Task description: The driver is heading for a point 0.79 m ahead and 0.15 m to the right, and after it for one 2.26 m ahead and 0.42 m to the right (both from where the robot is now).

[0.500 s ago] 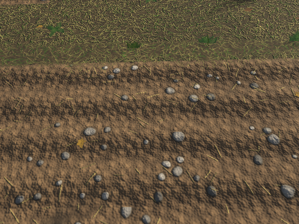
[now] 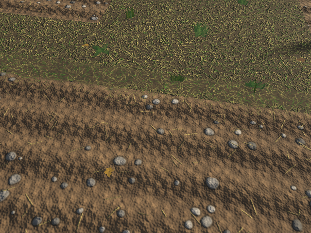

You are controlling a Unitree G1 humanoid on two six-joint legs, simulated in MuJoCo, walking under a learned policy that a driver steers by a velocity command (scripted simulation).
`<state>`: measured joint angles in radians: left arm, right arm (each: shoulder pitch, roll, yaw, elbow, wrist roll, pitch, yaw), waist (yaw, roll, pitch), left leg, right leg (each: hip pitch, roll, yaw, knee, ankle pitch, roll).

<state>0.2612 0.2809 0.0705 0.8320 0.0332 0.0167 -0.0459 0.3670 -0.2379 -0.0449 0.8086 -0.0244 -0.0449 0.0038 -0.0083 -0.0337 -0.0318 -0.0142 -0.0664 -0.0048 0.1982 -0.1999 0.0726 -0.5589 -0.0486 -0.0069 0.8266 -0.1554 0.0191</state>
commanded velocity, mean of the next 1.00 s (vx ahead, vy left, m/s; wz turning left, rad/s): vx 0.48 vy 0.00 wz -0.12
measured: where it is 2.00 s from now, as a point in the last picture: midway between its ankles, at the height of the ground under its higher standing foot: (195, 142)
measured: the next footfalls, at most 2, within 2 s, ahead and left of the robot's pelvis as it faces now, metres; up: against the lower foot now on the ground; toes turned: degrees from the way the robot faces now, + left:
right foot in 0.22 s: +0.23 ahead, -0.15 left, +0.00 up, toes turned -10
left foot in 0.76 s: +0.60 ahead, -0.11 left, +0.00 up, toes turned -14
